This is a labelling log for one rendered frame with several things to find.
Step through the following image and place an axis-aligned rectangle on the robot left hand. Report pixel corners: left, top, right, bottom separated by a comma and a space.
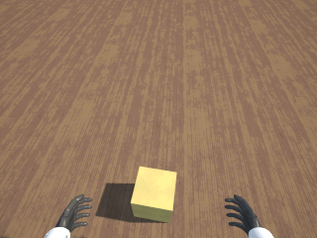
55, 194, 93, 233

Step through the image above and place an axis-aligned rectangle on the robot right forearm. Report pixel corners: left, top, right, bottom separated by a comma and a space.
248, 227, 273, 238

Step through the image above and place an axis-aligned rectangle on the robot right hand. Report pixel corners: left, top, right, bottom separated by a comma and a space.
224, 194, 263, 236

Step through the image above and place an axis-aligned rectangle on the robot left forearm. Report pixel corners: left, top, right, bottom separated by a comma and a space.
44, 227, 70, 238

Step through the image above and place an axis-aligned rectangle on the carton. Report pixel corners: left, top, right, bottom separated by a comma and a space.
131, 166, 177, 223

